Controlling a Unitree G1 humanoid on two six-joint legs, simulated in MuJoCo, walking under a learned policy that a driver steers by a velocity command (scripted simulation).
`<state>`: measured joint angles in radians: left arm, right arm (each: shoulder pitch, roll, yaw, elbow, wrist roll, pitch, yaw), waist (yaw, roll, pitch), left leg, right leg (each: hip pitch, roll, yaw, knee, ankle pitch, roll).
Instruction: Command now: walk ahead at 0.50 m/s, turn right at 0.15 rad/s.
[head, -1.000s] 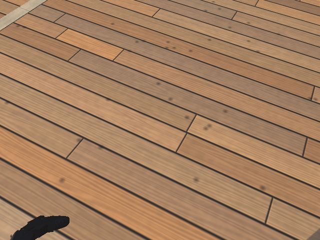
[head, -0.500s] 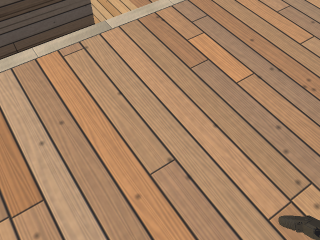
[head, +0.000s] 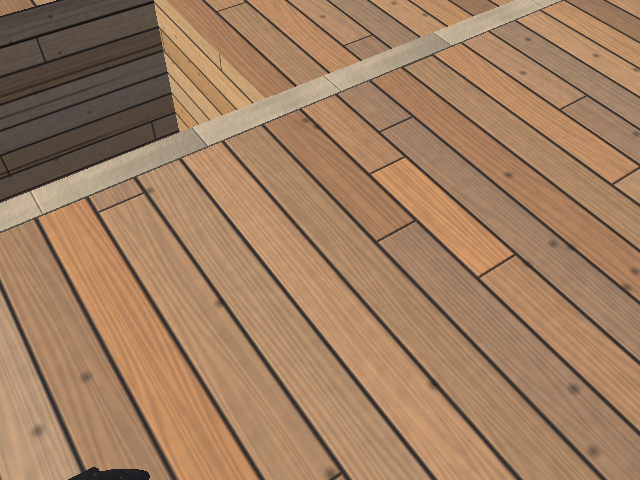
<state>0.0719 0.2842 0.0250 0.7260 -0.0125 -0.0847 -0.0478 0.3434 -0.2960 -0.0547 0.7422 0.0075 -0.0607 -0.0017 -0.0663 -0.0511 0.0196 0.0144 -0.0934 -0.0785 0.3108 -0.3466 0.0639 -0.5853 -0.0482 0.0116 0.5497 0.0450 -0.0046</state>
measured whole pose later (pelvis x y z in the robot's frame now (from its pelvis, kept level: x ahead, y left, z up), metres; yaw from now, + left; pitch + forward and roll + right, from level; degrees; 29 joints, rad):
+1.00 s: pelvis +0.55 -0.12 +0.00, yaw -34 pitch +2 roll +3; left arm 0.10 0.29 0.05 0.60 -0.02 -0.02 -0.05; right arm 0.33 -0.31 -0.07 0.84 0.01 -0.08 0.00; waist -0.10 -0.04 0.05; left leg 0.07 -0.01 0.18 0.24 -0.34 -0.01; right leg -0.65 -0.08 0.01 0.68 -0.03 -0.02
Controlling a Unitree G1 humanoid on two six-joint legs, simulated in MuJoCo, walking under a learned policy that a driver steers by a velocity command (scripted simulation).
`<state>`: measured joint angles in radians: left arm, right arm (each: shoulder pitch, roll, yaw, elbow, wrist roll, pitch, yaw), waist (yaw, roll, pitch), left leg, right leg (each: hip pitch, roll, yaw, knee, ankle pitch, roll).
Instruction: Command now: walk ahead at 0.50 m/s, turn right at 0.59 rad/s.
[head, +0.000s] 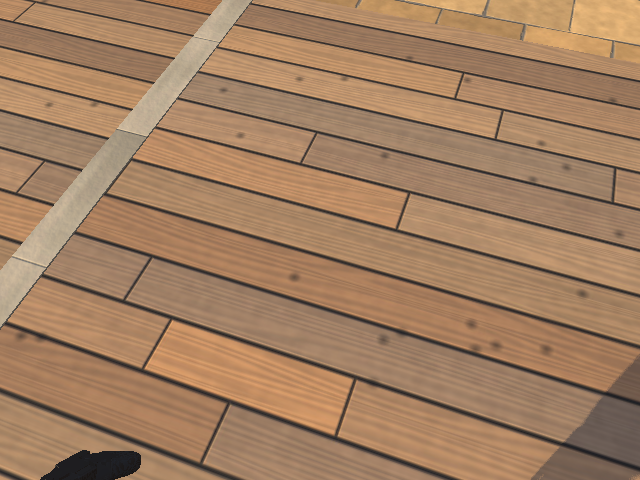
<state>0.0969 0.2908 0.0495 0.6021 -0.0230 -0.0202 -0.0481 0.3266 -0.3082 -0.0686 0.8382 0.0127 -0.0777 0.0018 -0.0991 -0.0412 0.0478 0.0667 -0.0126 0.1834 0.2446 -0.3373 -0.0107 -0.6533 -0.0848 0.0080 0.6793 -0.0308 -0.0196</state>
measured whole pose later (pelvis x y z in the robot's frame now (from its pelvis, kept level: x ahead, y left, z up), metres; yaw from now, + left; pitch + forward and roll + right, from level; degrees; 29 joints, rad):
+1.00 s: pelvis +0.54 -0.11 +0.00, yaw -36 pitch +1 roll +2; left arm 0.09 0.28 0.06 0.59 -0.02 -0.01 -0.05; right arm 0.33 -0.31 -0.07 0.85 0.01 -0.07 0.00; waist -0.10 -0.03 0.05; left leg 0.08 0.01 0.21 0.25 -0.35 -0.03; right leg -0.64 -0.08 0.00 0.67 -0.04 -0.03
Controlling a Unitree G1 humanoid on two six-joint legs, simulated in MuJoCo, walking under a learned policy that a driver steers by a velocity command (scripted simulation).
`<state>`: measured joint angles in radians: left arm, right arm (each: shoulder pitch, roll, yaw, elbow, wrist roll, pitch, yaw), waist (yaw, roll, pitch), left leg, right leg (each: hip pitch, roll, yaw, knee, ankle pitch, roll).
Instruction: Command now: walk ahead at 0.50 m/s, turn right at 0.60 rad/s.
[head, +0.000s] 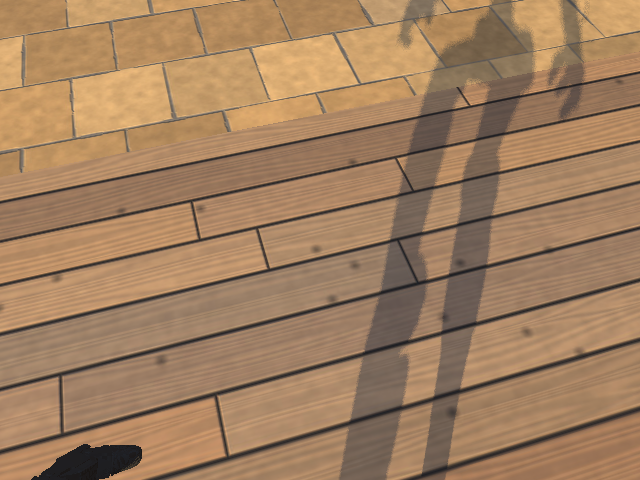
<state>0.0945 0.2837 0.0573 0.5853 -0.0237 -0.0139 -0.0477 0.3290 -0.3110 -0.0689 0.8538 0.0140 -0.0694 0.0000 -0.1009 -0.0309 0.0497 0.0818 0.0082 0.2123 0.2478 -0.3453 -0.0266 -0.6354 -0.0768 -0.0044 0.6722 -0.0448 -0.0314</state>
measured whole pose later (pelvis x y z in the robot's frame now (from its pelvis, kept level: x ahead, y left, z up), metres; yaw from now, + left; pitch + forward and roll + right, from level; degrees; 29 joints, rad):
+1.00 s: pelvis +0.54 -0.12 +0.00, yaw -34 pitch +2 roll +2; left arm 0.07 0.27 0.05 0.60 -0.02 -0.02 -0.04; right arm 0.35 -0.31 -0.07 0.86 0.02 -0.07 0.01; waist -0.11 -0.03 0.05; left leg 0.08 0.01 0.20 0.23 -0.33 -0.03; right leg -0.61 -0.07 0.02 0.63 -0.07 -0.04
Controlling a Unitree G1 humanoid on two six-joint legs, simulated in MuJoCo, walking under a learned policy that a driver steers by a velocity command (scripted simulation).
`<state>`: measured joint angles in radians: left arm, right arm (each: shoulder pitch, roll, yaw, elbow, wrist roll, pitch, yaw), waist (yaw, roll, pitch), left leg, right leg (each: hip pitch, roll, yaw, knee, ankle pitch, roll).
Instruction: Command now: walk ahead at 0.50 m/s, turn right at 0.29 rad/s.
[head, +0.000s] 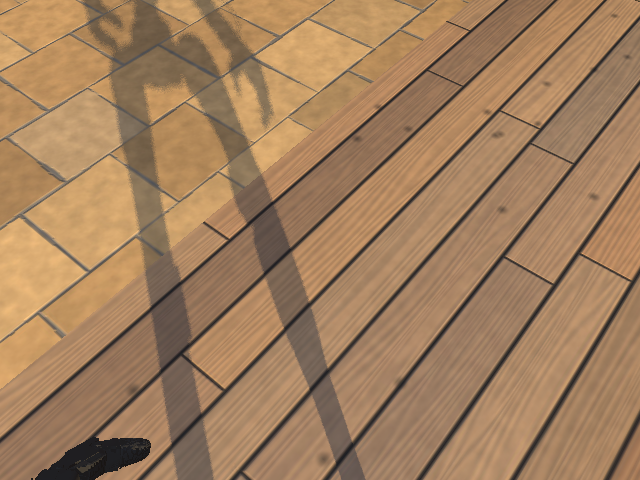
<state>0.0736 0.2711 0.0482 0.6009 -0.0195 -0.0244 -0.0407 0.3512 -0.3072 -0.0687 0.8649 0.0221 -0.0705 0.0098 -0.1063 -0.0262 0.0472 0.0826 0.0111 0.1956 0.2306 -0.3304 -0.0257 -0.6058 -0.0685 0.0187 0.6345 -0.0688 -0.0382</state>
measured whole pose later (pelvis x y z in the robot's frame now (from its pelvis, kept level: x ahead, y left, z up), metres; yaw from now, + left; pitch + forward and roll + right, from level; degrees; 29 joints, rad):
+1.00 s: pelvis +0.58 +0.02 +0.01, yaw +16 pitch +2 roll +0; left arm 0.04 0.28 0.04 0.69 0.00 -0.10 -0.01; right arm 0.35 -0.29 -0.06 0.76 0.03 -0.04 -0.01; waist -0.09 -0.03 0.02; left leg -0.11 -0.11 -0.18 0.38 -0.30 0.07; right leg -0.57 -0.03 0.11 0.52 0.03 0.06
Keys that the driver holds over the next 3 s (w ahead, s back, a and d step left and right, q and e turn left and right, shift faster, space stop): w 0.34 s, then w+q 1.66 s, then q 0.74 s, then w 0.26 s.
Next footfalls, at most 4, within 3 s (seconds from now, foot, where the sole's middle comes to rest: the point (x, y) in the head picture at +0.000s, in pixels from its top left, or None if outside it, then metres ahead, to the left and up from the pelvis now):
0.06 right None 0.21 -0.12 -0.77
0.60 left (263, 450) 0.52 0.10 -0.77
1.08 right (322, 315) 0.83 -0.05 -0.77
1.60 left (168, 285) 0.96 0.31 -0.77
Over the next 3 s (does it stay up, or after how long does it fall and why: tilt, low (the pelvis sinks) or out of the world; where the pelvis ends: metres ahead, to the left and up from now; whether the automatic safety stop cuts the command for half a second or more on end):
stays up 1.19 0.47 0.00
